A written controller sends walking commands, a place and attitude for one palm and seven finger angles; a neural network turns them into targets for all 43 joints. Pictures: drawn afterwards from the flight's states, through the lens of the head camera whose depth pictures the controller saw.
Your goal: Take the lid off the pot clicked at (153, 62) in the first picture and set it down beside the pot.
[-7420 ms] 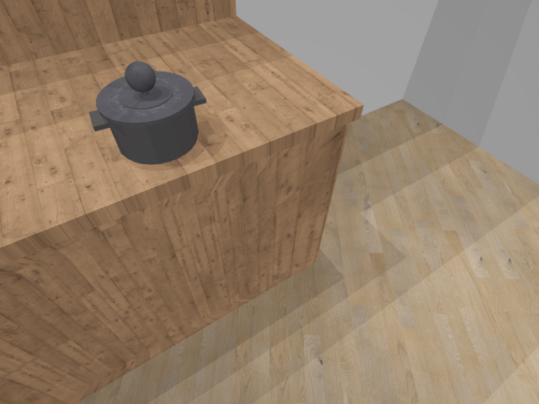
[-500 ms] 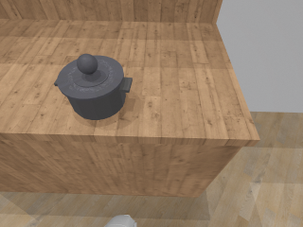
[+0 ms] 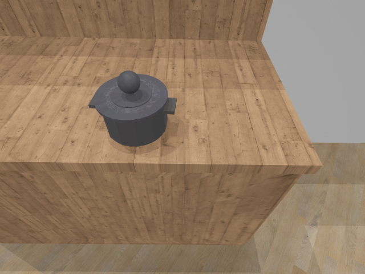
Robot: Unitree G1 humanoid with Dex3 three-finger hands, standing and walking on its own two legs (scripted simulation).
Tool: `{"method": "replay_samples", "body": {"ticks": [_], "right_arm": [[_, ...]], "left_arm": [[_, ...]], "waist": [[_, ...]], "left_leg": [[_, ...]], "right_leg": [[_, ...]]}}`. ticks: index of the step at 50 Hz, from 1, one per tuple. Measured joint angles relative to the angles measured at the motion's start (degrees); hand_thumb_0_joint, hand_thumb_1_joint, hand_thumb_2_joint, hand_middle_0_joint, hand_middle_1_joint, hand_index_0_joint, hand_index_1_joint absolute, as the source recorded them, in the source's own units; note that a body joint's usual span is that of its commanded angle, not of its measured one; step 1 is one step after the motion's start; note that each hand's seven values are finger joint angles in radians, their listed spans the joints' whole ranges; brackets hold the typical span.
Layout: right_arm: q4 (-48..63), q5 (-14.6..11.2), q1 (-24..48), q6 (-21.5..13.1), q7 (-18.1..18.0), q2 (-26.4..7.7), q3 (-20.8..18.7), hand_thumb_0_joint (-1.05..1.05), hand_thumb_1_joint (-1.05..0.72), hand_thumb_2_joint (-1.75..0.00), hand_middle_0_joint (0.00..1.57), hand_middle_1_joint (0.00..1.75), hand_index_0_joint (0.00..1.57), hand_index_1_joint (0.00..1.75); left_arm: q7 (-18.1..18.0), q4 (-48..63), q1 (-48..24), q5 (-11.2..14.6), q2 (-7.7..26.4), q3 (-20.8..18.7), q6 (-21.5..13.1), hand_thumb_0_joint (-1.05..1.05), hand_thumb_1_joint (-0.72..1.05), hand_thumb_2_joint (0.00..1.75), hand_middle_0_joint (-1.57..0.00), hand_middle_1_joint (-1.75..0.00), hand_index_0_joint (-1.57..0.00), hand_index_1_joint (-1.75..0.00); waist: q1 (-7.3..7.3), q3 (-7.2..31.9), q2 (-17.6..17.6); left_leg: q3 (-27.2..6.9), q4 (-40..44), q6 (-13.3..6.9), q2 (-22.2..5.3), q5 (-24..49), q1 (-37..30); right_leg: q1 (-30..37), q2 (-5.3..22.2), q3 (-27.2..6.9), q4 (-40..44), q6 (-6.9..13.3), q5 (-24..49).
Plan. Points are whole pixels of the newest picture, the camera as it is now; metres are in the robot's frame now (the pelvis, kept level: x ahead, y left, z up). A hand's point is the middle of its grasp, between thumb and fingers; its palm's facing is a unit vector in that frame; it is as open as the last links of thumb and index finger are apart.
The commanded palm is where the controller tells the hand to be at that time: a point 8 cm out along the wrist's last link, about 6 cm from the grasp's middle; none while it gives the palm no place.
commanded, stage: look again from close up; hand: left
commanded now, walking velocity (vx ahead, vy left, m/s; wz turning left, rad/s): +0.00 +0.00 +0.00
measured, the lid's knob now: (129, 82) +0.48 +0.15 +0.17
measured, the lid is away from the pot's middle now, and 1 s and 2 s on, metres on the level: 0.00 0.00 0.00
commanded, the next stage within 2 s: lift the closed hand beside the body in 1.16 s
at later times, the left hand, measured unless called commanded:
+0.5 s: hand out of the picture +0.03 +0.19 -0.18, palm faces -0.01 -0.98 -0.20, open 7.4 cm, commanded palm none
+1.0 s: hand out of the picture +0.03 +0.18 -0.18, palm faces -0.01 -0.98 -0.19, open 7.4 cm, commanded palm none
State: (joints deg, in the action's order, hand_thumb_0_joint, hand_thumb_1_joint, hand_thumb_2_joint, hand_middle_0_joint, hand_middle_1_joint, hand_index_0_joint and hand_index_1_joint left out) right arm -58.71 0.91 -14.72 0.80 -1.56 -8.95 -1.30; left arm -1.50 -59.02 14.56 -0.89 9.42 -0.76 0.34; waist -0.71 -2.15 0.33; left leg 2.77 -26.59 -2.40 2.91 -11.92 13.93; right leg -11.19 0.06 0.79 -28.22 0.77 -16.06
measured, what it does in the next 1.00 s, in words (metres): stands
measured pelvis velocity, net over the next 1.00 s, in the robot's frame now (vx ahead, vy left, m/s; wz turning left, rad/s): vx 0.03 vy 0.01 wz -0.01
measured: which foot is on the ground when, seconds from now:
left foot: down 0.00-1.00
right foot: down 0.00-1.00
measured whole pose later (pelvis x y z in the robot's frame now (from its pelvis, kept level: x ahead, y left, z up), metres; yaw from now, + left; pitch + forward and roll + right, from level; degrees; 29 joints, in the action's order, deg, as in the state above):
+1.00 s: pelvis +0.03 +0.01 +0.00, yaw -1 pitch -1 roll +0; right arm -61.7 0.5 -14.3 -1.5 -2.3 -9.0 0.6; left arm -2.4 -61.3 16.8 -0.6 9.8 0.9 0.1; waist 0.2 -3.1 1.4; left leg 3.4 -26.4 -3.9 3.0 -15.0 10.9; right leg -7.6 0.0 0.0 -26.1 0.0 -18.0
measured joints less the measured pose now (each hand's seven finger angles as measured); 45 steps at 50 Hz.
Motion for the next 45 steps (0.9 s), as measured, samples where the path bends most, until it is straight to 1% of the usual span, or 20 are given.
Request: {"method": "replay_samples", "body": {"ticks": [3,7,11,18,30,45], "right_arm": [[-0.2,0.2,-1.2,-0.2,0.5,-0.2,0.5,0.01,-0.93,-0.90,0.20,0.30,0.20,0.30],[1.2,0.7,-3.5,-0.1,0.8,-1.1,0.7,0.01,-0.92,-0.90,0.20,0.30,0.20,0.30],[1.2,0.4,-4.1,-0.1,0.8,-1.2,1.0,0.01,-0.91,-0.90,0.20,0.30,0.20,0.30],[0.4,0.1,-3.1,-1.4,0.3,-1.0,1.6,0.02,-0.93,-0.90,0.20,0.30,0.20,0.30],[-0.7,-0.2,-0.2,-2.2,-0.3,-0.6,1.9,0.01,-0.92,-0.90,0.20,0.30,0.20,0.30],[-2.4,-0.4,0.7,-2.3,-0.7,-0.1,1.8,0.01,-0.92,-0.90,0.20,0.30,0.20,0.30]], "left_arm": [[-0.9,-0.6,1.0,-0.3,-0.2,0.6,-0.6,0.00,0.91,0.90,-0.20,-0.30,-0.20,-0.30],[-0.5,0.1,2.3,-0.3,-0.5,1.4,-0.1,0.00,0.91,0.90,-0.20,-0.30,-0.20,-0.30],[-0.4,0.4,3.0,-0.3,-0.5,1.6,-0.3,0.00,0.91,0.90,-0.20,-0.30,-0.20,-0.30],[-0.9,0.0,3.6,0.1,0.0,1.6,-0.6,0.00,0.90,0.90,-0.20,-0.30,-0.20,-0.30],[-0.8,-1.0,2.8,0.1,-0.2,2.0,-0.2,0.00,0.90,0.90,-0.20,-0.30,-0.19,-0.30],[-0.8,-2.1,2.6,0.2,0.2,1.8,-0.3,0.00,0.90,0.90,-0.20,-0.30,-0.20,-0.30]], "waist": [[-0.37,0.4,-0.4],[-0.87,1.5,-1.7],[-0.40,2.1,-2.4],[0.21,1.7,-1.8],[0.70,0.4,0.6],[0.88,-0.8,1.1]], "left_leg": [[0.1,-1.4,-0.2,-0.8,-0.7,0.5],[0.3,-5.0,-1.7,-0.6,-3.0,2.5],[0.7,-5.1,-2.2,0.1,-3.3,2.6],[1.1,-3.6,-2.3,0.4,-3.3,1.1],[0.9,-2.0,-2.0,0.2,-3.4,-0.7],[0.8,-0.3,-1.7,0.1,-3.2,-2.4]], "right_leg": [[0.3,-0.7,-0.1,0.6,-0.1,0.3],[-1.5,-0.5,-0.1,-2.6,0.1,-1.8],[-2.0,0.2,-0.5,-3.7,-0.6,-2.5],[-0.8,0.5,-1.0,-2.5,-1.2,-2.5],[1.3,0.2,-0.9,-0.4,-1.1,-2.3],[3.0,0.0,-0.9,1.6,-0.9,-2.0]]}}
